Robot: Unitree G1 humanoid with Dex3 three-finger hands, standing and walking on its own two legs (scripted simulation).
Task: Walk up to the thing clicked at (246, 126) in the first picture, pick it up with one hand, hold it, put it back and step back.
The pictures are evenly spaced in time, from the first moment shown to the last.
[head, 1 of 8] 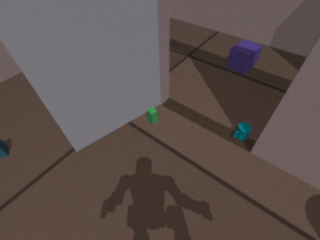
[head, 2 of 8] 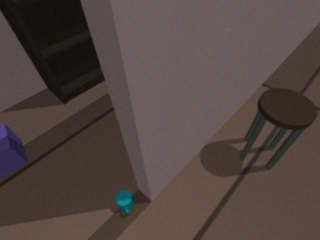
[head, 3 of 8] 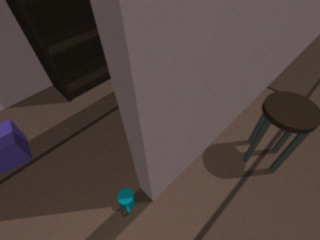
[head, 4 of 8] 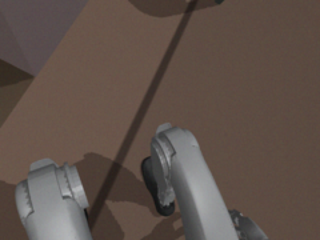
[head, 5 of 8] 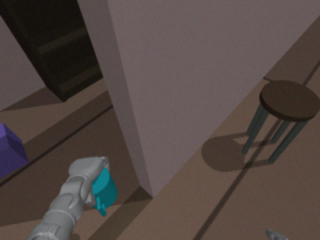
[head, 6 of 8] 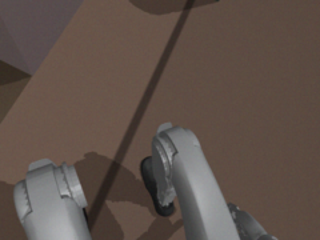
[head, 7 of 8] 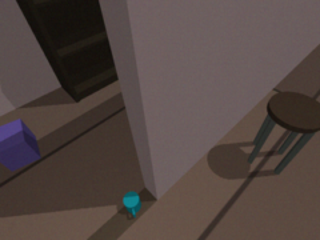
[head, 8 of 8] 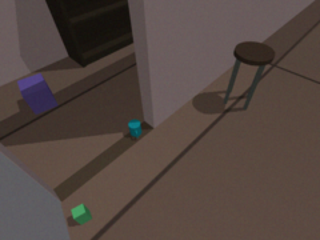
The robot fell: no
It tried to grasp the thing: yes
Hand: left
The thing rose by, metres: 0.62
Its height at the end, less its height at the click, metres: +0.00
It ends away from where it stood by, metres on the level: 0.03
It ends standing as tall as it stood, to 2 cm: yes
